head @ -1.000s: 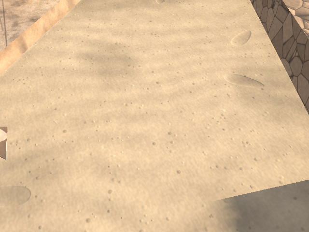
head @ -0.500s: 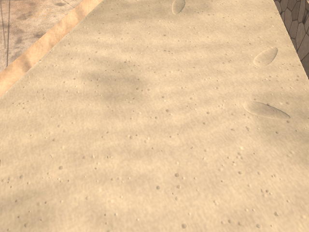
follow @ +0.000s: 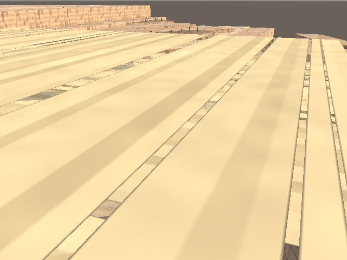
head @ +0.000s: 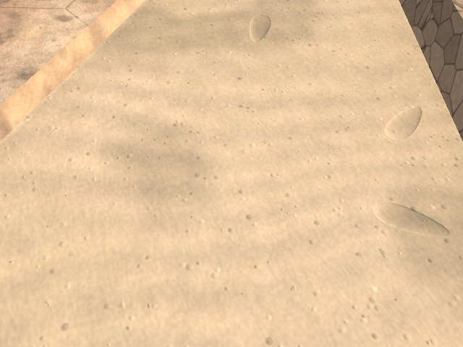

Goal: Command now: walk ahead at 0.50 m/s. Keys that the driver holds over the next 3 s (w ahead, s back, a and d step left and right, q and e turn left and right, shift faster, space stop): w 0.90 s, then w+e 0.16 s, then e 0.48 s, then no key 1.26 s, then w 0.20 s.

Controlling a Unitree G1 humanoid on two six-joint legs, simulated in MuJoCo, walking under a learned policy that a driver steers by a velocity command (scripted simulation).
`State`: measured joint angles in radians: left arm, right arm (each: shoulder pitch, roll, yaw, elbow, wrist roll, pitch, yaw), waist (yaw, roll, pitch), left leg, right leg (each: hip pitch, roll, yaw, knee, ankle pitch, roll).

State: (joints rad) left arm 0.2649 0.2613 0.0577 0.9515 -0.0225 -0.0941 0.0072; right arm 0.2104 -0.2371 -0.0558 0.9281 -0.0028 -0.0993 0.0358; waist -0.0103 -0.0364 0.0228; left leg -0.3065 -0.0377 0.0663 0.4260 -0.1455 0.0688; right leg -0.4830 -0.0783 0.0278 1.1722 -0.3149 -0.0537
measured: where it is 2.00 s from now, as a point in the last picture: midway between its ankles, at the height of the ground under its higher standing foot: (232, 237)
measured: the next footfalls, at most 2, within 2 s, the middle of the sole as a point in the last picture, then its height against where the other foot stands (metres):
right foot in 0.42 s outside the picture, level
left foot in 0.96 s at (199, 272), level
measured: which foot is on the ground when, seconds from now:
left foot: down 0.00-0.44, up 0.46-0.94, down 0.96-1.00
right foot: up 0.00-0.40, down 0.42-0.96, up 0.98-1.00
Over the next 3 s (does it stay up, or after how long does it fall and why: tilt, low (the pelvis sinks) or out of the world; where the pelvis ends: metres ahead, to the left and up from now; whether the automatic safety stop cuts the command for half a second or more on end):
stays up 0.86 -0.03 -0.01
